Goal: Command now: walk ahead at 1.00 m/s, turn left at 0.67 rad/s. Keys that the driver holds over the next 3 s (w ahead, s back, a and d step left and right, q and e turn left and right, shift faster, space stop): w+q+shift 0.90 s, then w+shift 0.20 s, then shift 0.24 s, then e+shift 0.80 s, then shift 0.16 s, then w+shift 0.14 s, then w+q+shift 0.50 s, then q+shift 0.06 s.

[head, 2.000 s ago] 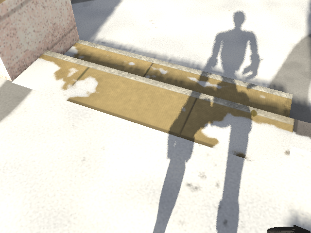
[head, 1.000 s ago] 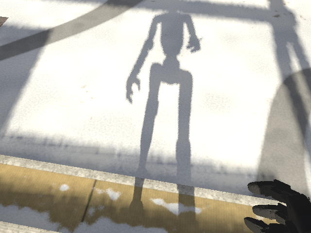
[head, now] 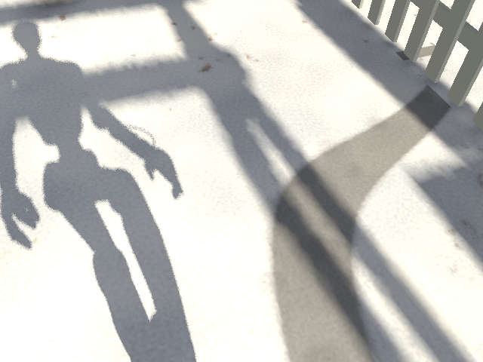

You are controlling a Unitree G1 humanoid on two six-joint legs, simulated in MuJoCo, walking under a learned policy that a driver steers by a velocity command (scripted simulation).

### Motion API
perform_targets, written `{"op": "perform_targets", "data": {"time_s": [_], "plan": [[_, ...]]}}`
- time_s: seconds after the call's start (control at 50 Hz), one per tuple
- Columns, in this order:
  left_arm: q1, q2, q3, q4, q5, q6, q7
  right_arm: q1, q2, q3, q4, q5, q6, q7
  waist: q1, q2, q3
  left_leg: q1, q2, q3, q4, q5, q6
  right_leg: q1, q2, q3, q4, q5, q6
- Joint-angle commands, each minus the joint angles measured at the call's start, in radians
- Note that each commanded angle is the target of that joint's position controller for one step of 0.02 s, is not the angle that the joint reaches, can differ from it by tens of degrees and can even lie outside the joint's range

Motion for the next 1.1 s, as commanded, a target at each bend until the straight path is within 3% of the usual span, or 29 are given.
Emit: {"op": "perform_targets", "data": {"time_s": [0.02, 0.04, 0.06, 0.08, 0.1, 0.14, 0.16, 0.2, 0.26, 0.32, 0.36, 0.38, 0.4, 0.42, 0.44, 0.46, 0.52, 0.7, 0.74, 0.78, 0.8, 0.82, 0.84, 0.86, 0.88, 0.92, 0.98, 1.06, 1.1], "plan": [[-0.136, 0.159, 0.040, -0.038, -0.006, 0.020, -0.001, 0.536, -0.173, -0.086, 0.126, 0.001, 0.012, -0.008, -0.324, 0.151, -0.097, 0.600, -0.036, -0.047, -0.051, -0.175, 0.143, -0.433, -0.049, 0.014, 0.921, 0.777, -0.033], [-0.106, 0.038, 0.007, -0.148, -0.006, 0.004, -0.011, 0.507, -0.233, -0.081, 0.136, 0.008, 0.013, 0.000, -0.154, 0.353, -0.111, 0.961, 0.103, -0.309, 0.280, 0.222, 0.194, -1.015, -0.002, 0.165, 1.100, 0.091, -0.008], [-0.170, 0.056, -0.012, -0.223, -0.024, -0.010, -0.013, 0.543, -0.222, -0.076, 0.122, 0.020, 0.008, -0.005, -0.198, 0.233, -0.308, 1.142, 0.226, -0.646, 0.112, -0.044, 0.328, -1.206, -0.001, 0.262, 1.039, 0.113, 0.018], [-0.262, 0.073, -0.023, -0.254, -0.030, -0.027, -0.017, 0.500, -0.219, -0.080, 0.120, 0.019, 0.016, -0.043, -0.200, 0.126, -0.266, 1.057, 0.321, -0.877, -0.141, -0.472, 0.335, -1.301, -0.048, 0.292, 0.843, 0.205, 0.021], [-0.306, 0.113, -0.017, -0.233, -0.014, -0.027, -0.024, 0.417, -0.167, -0.068, 0.097, 0.002, 0.014, -0.056, -0.161, -0.069, -0.126, 0.848, 0.311, -0.845, -0.201, -0.619, 0.278, -1.236, -0.127, 0.310, 0.691, 0.285, 0.013], [-0.336, 0.104, -0.017, -0.236, 0.034, -0.009, -0.037, 0.352, -0.124, -0.040, 0.091, 0.015, -0.021, -0.067, -0.062, -0.167, 0.006, 0.476, 0.244, -0.791, -0.149, -0.431, 0.230, -1.069, -0.155, 0.343, 0.524, 0.354, 0.044], [-0.394, 0.069, -0.029, -0.281, 0.028, 0.020, -0.050, 0.270, -0.121, -0.032, 0.071, 0.039, -0.028, -0.071, -0.007, -0.154, 0.086, 0.183, 0.143, -0.634, -0.249, -0.445, 0.189, -0.897, -0.175, 0.310, 0.261, 0.379, 0.084], [-0.438, 0.058, -0.044, -0.321, 0.017, 0.030, -0.057, 0.177, -0.159, -0.044, 0.035, 0.043, -0.045, -0.067, 0.013, -0.010, 0.123, -0.041, 0.031, -0.479, -0.306, -0.257, 0.152, -0.637, -0.160, 0.255, -0.040, 0.538, 0.114], [-0.415, 0.060, -0.040, -0.320, -0.028, 0.032, -0.054, 0.197, -0.181, -0.067, 0.023, 0.057, -0.053, -0.030, -0.032, -0.004, 0.047, 0.013, -0.010, -0.420, -0.286, -0.055, 0.085, -0.418, -0.091, 0.202, -0.275, 0.794, 0.094], [-0.367, 0.109, -0.015, -0.328, -0.034, 0.026, -0.034, 0.240, -0.192, -0.079, 0.020, 0.065, -0.040, -0.032, -0.025, -0.010, -0.038, 0.255, -0.014, -0.444, -0.109, 0.163, 0.018, -0.349, -0.040, 0.225, -0.409, 0.748, 0.060], [-0.038, 0.177, 0.026, -0.252, -0.033, 0.020, -0.009, 0.162, -0.224, -0.085, -0.007, 0.046, -0.042, -0.034, 0.172, -0.016, -0.212, 0.180, -0.068, -0.410, 0.314, 0.194, -0.022, 0.001, -0.050, 0.229, -0.392, 0.596, 0.048], [0.167, 0.255, 0.052, -0.224, -0.003, 0.021, 0.010, 0.121, -0.097, -0.051, -0.051, 0.038, -0.053, -0.030, 0.241, -0.137, -0.341, 0.020, -0.128, -0.354, 0.669, -0.221, -0.031, 0.209, -0.264, 0.455, -0.414, 0.263, 0.026], [0.090, 0.302, 0.060, -0.239, 0.024, 0.026, 0.004, 0.203, 0.005, -0.022, -0.121, 0.085, -0.052, -0.034, 0.098, -0.407, -0.398, -0.209, -0.189, -0.268, 0.899, -0.763, -0.040, 0.267, -0.502, 1.026, -0.676, 0.004, -0.030], [-0.053, 0.256, 0.066, -0.263, 0.020, 0.031, -0.007, 0.231, -0.045, -0.013, -0.119, 0.066, -0.034, -0.044, 0.038, -0.352, -0.292, -0.322, -0.106, -0.237, 0.976, -0.691, -0.026, 0.148, -0.503, 1.127, -0.743, -0.224, -0.094], [-0.141, 0.145, 0.046, -0.286, 0.011, 0.033, -0.014, 0.174, -0.081, -0.017, -0.104, 0.043, -0.016, -0.041, 0.036, -0.187, -0.156, -0.347, -0.043, -0.206, 0.943, -0.615, -0.030, 0.018, -0.455, 0.931, -0.722, -0.164, -0.093], [-0.144, 0.100, 0.037, -0.267, 0.009, 0.034, -0.018, 0.130, -0.082, -0.019, -0.108, 0.032, -0.005, -0.029, 0.033, -0.094, -0.061, -0.326, -0.011, -0.189, 0.901, -0.585, -0.037, -0.100, -0.409, 0.762, -0.721, 0.045, -0.078], [-0.058, 0.059, 0.024, -0.177, -0.011, 0.008, -0.022, 0.024, -0.022, -0.001, -0.183, 0.010, 0.035, 0.011, -0.003, -0.109, 0.004, -0.325, 0.067, -0.185, 0.859, -0.555, -0.056, -0.210, -0.343, 0.465, -0.763, 0.377, -0.032], [-0.012, 0.138, 0.032, -0.146, -0.021, -0.023, -0.027, -0.249, -0.051, 0.038, -0.317, 0.022, 0.041, 0.050, -0.023, -0.036, 0.091, -0.180, 0.006, 0.050, 0.338, -0.242, -0.016, -0.191, -0.244, -0.044, -0.849, 1.166, 0.037], [0.035, 0.192, 0.042, -0.152, -0.020, -0.005, -0.011, -0.211, -0.080, 0.031, -0.298, 0.022, 0.038, 0.042, -0.052, -0.087, 0.030, -0.080, -0.075, 0.109, 0.290, -0.302, 0.014, -0.079, -0.263, -0.066, -0.708, 1.627, 0.054], [0.009, 0.249, 0.057, -0.173, -0.012, 0.032, 0.006, 0.001, -0.138, 0.007, -0.240, 0.023, 0.035, 0.022, -0.178, -0.138, -0.086, 0.146, -0.136, 0.096, 0.277, -0.421, 0.052, -0.061, -0.312, -0.049, -0.398, 1.869, 0.048], [-0.034, 0.262, 0.062, -0.198, -0.009, 0.049, 0.004, 0.202, -0.180, -0.019, -0.178, 0.024, 0.032, 0.007, -0.262, -0.139, -0.168, 0.359, -0.149, 0.048, 0.232, -0.466, 0.087, -0.140, -0.329, -0.022, -0.143, 1.821, 0.027], [-0.048, 0.243, 0.062, -0.206, -0.003, 0.058, -0.008, 0.326, -0.218, -0.050, -0.121, 0.028, 0.030, -0.018, -0.294, -0.054, -0.206, 0.595, -0.130, -0.047, 0.150, -0.507, 0.121, -0.342, -0.257, -0.019, 0.211, 1.324, 0.034], [-0.058, 0.099, 0.029, -0.260, 0.012, 0.050, -0.026, 0.237, -0.297, -0.070, -0.126, 0.047, 0.040, -0.036, -0.165, 0.194, -0.132, 0.678, 0.048, -0.352, 0.160, -0.386, 0.157, -0.682, -0.077, 0.010, 0.580, 0.292, 0.058], [-0.060, 0.133, 0.028, -0.386, -0.019, 0.025, -0.029, 0.227, -0.374, -0.084, -0.177, 0.013, 0.057, -0.035, -0.133, 0.208, -0.342, 0.934, 0.192, -0.838, -0.046, -0.544, 0.352, -0.979, -0.014, 0.228, 0.753, 0.235, 0.085], [-0.152, 0.163, 0.022, -0.397, -0.012, -0.002, -0.029, 0.243, -0.327, -0.084, -0.182, 0.016, 0.057, -0.046, -0.156, 0.013, -0.270, 0.864, 0.221, -0.905, -0.187, -0.635, 0.312, -1.050, -0.080, 0.308, 0.676, 0.318, 0.076], [-0.172, 0.144, 0.010, -0.380, -0.005, -0.004, -0.026, 0.182, -0.239, -0.062, -0.148, 0.024, 0.029, -0.060, -0.052, -0.132, -0.051, 0.536, 0.156, -0.737, -0.228, -0.494, 0.240, -0.955, -0.151, 0.301, 0.473, 0.370, 0.081], [-0.121, 0.109, -0.001, -0.365, 0.028, 0.059, -0.037, 0.143, -0.157, -0.023, -0.145, 0.037, -0.024, -0.068, 0.035, -0.132, 0.001, 0.238, 0.069, -0.539, -0.258, -0.346, 0.201, -0.781, -0.208, 0.281, 0.279, 0.329, 0.117], [-0.345, 0.043, -0.034, -0.456, 0.004, 0.058, -0.066, 0.192, -0.151, -0.022, -0.115, 0.045, -0.059, -0.050, -0.030, -0.050, 0.072, 0.112, -0.040, -0.357, -0.344, -0.190, 0.127, -0.677, -0.198, 0.204, -0.135, 0.693, 0.091], [-0.392, 0.043, -0.035, -0.459, -0.016, 0.053, -0.074, 0.239, -0.161, -0.025, -0.096, 0.062, -0.070, -0.039, -0.074, -0.034, 0.055, 0.153, -0.019, -0.342, -0.393, -0.099, 0.092, -0.572, -0.157, 0.175, -0.284, 0.910, 0.053]]}}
